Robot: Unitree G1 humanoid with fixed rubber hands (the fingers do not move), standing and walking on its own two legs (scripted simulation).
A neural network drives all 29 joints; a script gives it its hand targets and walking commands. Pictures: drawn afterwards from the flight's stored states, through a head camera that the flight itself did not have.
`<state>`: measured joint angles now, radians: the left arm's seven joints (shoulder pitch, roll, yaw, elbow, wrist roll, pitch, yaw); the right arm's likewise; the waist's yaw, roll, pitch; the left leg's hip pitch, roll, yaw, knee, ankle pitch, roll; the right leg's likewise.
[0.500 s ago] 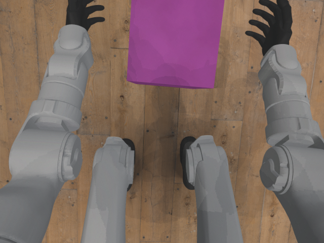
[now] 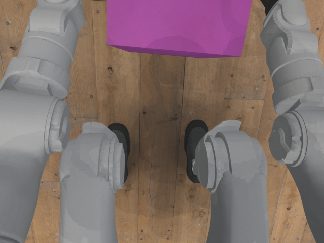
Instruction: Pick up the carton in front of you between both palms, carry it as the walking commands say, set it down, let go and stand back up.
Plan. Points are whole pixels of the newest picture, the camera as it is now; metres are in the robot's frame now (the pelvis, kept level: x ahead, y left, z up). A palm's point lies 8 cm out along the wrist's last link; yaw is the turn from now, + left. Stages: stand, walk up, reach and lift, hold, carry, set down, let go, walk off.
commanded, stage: reach and lift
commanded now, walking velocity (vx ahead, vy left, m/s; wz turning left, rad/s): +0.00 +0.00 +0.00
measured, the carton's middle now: (174, 1) +0.54 -0.03 -0.25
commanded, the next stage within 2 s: none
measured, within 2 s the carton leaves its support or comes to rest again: leaves its support in 0.72 s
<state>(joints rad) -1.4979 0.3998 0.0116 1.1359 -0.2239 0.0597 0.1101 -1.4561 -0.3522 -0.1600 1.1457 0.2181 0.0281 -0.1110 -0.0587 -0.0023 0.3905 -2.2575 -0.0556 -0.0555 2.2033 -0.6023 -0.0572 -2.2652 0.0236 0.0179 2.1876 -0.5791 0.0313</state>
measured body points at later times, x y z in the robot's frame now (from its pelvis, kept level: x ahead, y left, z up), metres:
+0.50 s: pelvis -0.01 +0.01 +0.00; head +0.37 +0.00 +0.24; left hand +0.57 +0.12 -0.18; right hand +0.54 -0.19 -0.18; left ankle +0.10 +0.13 -0.34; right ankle +0.11 -0.12 -0.34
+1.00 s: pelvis +0.00 +0.00 +0.04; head +0.30 +0.00 +0.37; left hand +0.54 +0.12 -0.05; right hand +0.52 -0.18 -0.05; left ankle +0.10 +0.13 -0.34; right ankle +0.11 -0.13 -0.34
